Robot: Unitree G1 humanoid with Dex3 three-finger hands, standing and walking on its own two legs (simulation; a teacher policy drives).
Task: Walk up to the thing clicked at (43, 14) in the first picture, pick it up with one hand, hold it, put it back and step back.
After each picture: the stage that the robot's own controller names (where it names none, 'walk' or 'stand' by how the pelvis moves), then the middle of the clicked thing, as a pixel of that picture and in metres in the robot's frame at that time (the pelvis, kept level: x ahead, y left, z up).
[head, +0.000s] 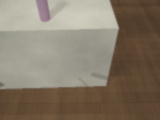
stand; (41, 1) +0.94 +0.29 +0.02
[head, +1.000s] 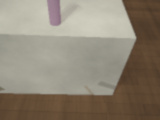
walk; (53, 3) +0.84 +0.18 +0.04
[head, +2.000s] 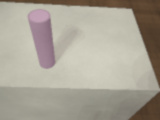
stand; (43, 43) +0.48 +0.19 +0.03
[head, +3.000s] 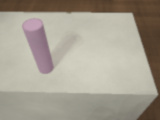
stand; (40, 49) +0.48 +0.20 +0.02
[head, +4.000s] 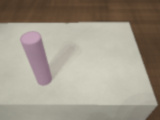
stand; (38, 61) +0.44 +0.21 +0.02
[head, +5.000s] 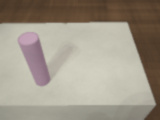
stand; (36, 62) +0.44 +0.21 +0.01
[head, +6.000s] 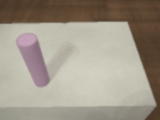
stand; (35, 63) +0.43 +0.22 +0.01
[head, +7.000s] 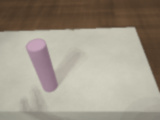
rise first; (44, 68) +0.42 +0.21 +0.02
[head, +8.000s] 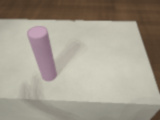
go down; (44, 56) +0.45 +0.20 +0.03
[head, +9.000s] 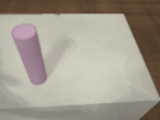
go down; (32, 58) +0.42 +0.19 +0.05
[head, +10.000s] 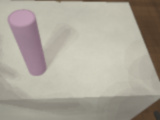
close in; (31, 48) +0.43 +0.18 +0.07
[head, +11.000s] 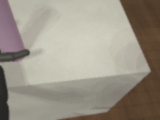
close; (4, 29) +0.47 +0.21 +0.10
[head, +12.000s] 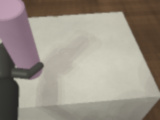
lift; (22, 47) +0.36 +0.17 +0.20
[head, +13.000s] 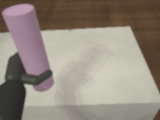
lift; (33, 53) +0.33 +0.16 +0.21
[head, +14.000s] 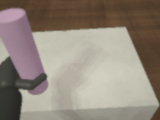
hold; (26, 58) +0.32 +0.18 +0.20
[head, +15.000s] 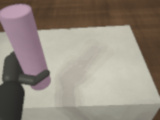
hold; (30, 53) +0.33 +0.17 +0.20
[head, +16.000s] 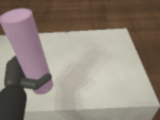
crouch; (32, 57) +0.32 +0.16 +0.20
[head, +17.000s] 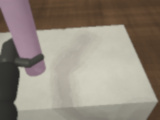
crouch; (26, 39) +0.40 +0.18 +0.20
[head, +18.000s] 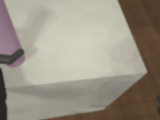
lower; (2, 34) +0.46 +0.21 +0.08
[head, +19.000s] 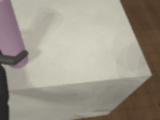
lower; (8, 35) +0.45 +0.20 +0.10
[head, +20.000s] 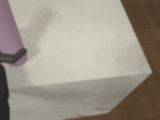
lower; (6, 33) +0.46 +0.21 +0.10
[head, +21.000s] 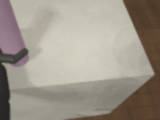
lower; (7, 33) +0.46 +0.20 +0.10
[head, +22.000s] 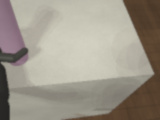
loosen; (7, 32) +0.46 +0.21 +0.10
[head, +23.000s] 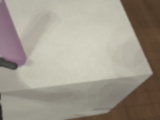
withdraw; (4, 36) +0.45 +0.21 +0.10
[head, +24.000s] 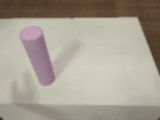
sink last; (40, 59) +0.42 +0.20 +0.06
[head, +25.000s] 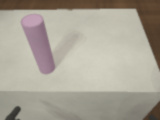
stand; (40, 48) +0.46 +0.20 +0.06
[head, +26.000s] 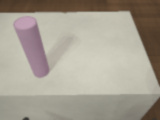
stand; (34, 51) +0.45 +0.20 +0.07
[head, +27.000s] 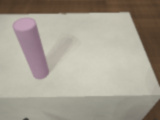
stand; (34, 52) +0.45 +0.20 +0.07
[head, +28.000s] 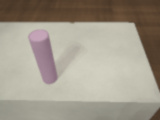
stand; (45, 59) +0.45 +0.19 +0.02
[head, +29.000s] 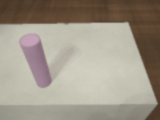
stand; (38, 63) +0.44 +0.21 +0.02
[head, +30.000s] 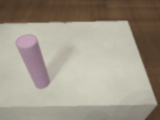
stand; (35, 64) +0.42 +0.21 +0.01
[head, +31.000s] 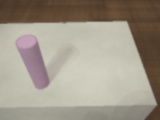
walk; (35, 65) +0.42 +0.21 +0.01
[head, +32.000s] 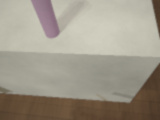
walk; (45, 12) +0.60 +0.20 +0.04
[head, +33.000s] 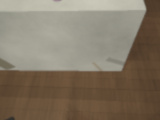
walk; out of the picture +0.89 +0.16 +0.05
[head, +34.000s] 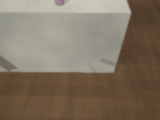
stand; out of the picture +1.05 +0.19 +0.03
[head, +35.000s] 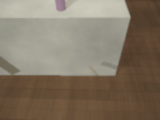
stand; out of the picture +1.06 +0.19 +0.02
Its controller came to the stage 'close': yes
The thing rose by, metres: 0.22
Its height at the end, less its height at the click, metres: +0.00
